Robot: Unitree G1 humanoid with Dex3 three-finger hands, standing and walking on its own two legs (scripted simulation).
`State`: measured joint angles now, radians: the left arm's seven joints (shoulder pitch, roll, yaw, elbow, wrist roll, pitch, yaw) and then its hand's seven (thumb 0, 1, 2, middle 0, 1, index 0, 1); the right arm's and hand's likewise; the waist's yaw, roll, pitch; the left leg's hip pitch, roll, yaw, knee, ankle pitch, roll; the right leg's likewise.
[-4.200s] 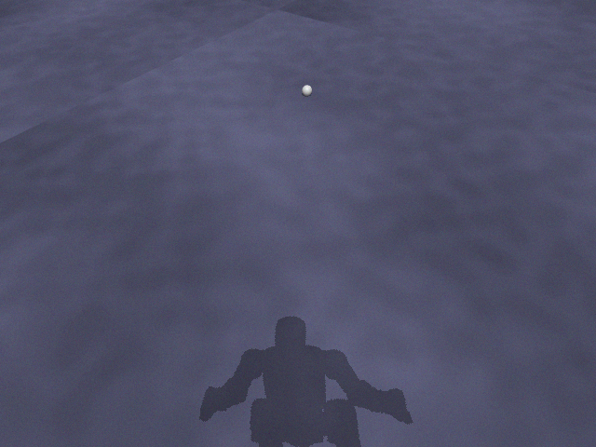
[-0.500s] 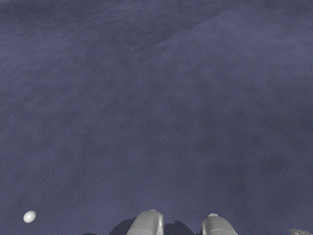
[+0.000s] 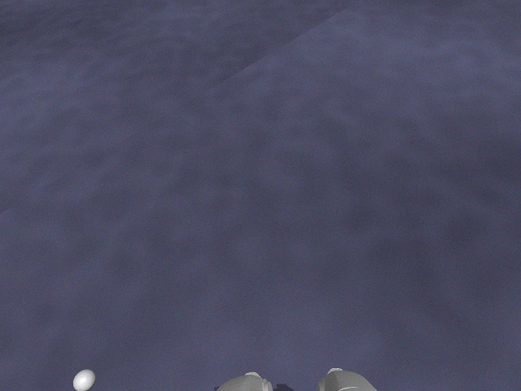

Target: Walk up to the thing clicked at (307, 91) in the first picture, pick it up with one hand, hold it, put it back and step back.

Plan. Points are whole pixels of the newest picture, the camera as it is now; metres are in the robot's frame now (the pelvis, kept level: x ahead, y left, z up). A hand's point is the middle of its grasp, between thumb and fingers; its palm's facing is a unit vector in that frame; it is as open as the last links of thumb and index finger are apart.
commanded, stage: walk up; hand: left
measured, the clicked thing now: (84, 380) +0.27 +0.71 -0.70
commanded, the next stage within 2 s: none
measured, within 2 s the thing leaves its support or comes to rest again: neither
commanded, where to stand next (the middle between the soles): -0.16 +0.59 m, yaw -14 degrees
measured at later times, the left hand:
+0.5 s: hand out of the picture -0.01 +0.56 -0.12, palm faces -0.08 -0.79 -0.60, open 7.4 cm
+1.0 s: hand out of the picture -0.13 +0.81 -0.12, palm faces -0.09 -0.75 -0.65, open 7.4 cm
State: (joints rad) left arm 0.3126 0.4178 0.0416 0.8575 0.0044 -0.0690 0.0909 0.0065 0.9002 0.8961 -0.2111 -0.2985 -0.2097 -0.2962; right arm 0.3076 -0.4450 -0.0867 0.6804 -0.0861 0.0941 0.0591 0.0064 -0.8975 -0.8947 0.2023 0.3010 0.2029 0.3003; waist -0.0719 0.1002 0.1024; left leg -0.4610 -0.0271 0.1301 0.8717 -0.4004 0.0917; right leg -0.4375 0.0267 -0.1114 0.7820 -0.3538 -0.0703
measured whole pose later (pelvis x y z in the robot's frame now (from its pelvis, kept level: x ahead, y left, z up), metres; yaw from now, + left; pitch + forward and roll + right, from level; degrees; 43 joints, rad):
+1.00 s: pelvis -0.22 +0.47 -0.02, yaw -6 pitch -3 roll -1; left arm 0.28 0.49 0.09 0.86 0.03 -0.02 0.12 0.01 0.90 0.90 -0.21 -0.30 -0.21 -0.30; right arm 0.24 -0.50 -0.13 0.72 -0.07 0.10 0.07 0.00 -0.90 -0.89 0.20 0.30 0.20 0.30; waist -0.01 0.09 0.14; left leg -0.43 0.05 -0.01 1.03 -0.55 -0.02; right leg -0.68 -0.10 0.16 1.05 -0.47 -0.03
